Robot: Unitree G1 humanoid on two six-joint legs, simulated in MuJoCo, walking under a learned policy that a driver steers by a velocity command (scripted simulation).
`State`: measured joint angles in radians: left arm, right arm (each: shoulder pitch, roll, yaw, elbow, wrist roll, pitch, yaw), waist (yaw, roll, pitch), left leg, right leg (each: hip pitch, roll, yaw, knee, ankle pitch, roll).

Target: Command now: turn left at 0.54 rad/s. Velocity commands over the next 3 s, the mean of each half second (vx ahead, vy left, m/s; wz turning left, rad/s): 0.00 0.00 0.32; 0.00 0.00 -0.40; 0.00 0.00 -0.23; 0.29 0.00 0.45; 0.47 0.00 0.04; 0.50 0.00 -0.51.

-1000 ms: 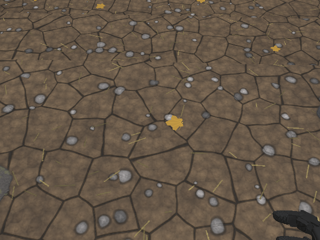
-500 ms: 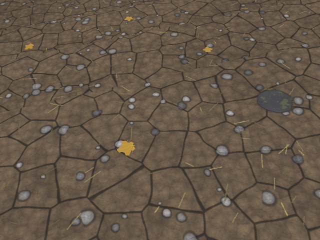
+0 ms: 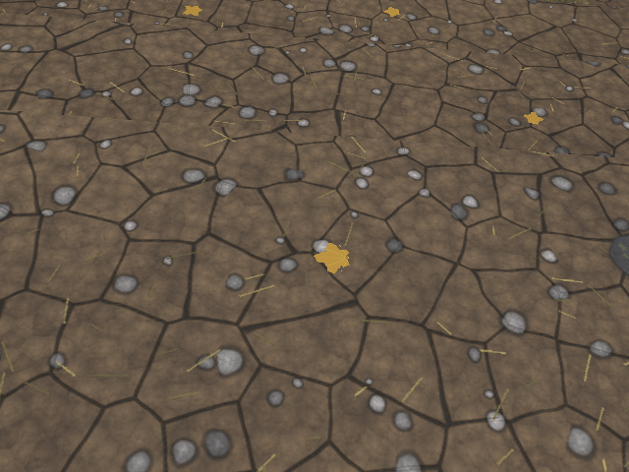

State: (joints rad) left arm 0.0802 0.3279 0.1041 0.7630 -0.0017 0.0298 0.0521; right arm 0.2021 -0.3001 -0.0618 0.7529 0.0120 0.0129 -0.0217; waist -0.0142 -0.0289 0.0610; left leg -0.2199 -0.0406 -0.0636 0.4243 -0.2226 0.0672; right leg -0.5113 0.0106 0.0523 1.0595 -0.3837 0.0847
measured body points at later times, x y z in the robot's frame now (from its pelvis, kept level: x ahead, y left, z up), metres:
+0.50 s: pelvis +0.01 -0.04 -0.01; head +0.04 -0.05 +0.44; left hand +0.09 +0.24 -0.11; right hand +0.20 -0.29 -0.12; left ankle -0.04 +0.10 -0.72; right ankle +0.04 -0.16 -0.75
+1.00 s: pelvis +0.00 -0.07 -0.02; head +0.04 -0.10 +0.43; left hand +0.18 +0.20 -0.10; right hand +0.09 -0.38 -0.14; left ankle -0.04 +0.09 -0.70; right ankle +0.00 -0.16 -0.75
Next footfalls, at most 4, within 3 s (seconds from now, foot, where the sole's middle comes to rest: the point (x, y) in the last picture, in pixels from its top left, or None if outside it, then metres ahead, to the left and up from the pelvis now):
0.30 right None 0.08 -0.15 -0.78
0.58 left None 0.01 0.10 -0.78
0.94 right None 0.04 -0.17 -0.78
1.38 left None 0.10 0.06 -0.78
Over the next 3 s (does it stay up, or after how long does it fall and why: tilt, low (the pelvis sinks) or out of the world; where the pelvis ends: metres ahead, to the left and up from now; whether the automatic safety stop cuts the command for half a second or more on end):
stays up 0.76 0.08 -0.02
